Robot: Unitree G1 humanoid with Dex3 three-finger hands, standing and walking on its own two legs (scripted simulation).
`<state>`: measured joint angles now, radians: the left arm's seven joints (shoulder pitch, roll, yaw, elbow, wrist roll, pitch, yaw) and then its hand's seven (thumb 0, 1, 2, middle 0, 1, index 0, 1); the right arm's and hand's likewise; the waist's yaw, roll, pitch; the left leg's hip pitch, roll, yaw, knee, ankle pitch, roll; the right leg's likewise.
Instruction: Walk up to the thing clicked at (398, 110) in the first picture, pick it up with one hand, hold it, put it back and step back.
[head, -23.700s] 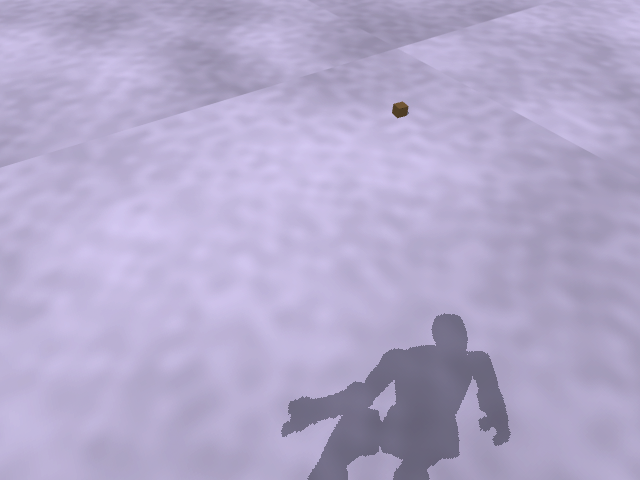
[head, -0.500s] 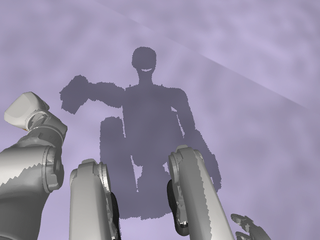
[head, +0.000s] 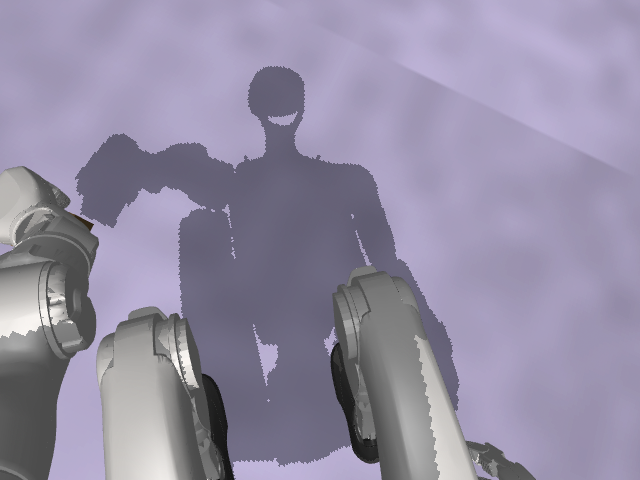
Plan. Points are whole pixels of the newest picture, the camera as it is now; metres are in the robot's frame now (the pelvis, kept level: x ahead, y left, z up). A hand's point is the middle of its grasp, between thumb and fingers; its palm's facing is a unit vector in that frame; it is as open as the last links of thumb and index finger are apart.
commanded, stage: crouch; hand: left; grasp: from above
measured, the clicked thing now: (51, 232) +0.46 +0.29 -0.18
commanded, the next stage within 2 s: lower in 0.22 s
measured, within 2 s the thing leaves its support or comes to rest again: rests again in 1.44 s
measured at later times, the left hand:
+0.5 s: hand (63, 230) +0.46 +0.28 -0.18, palm faces -0.29 -0.33 -0.90, open 6.8 cm
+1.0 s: hand (90, 227) +0.48 +0.27 -0.24, palm faces -0.29 -0.33 -0.90, open 6.8 cm
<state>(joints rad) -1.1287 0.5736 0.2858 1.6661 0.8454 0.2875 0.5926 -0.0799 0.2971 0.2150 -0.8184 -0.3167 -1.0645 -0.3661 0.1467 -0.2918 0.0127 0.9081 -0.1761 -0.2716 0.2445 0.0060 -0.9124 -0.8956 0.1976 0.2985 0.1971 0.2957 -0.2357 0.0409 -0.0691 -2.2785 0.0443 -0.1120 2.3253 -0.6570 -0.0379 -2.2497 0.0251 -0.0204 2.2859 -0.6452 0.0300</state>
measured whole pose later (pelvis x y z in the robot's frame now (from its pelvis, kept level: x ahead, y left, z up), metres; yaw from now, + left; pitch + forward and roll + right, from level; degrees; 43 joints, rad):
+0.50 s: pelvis +0.01 +0.01 -0.02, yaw -2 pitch +34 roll -6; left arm -1.14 0.64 0.30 1.73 0.87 0.25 0.60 -0.08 0.27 0.24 -0.85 -0.30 -1.10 -0.35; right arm 0.17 -0.31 0.05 0.91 -0.19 -0.29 0.30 0.00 -0.92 -0.90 0.20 0.30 0.20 0.30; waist -0.26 0.03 -0.03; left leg -2.34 0.04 -0.14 2.41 -0.68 -0.03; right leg -2.29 0.03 -0.04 2.35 -0.66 0.05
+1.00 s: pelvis +0.01 +0.01 -0.03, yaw -5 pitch +33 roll -9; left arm -1.16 0.74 0.34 1.78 0.90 0.19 0.69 -0.08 0.27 0.24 -0.85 -0.29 -1.10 -0.35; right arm 0.15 -0.31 0.13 0.87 -0.24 -0.32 0.36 0.00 -0.92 -0.90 0.20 0.30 0.20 0.30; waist -0.33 -0.02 0.08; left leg -2.36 0.04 -0.20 2.48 -0.71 -0.03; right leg -2.29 0.05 -0.08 2.38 -0.67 0.05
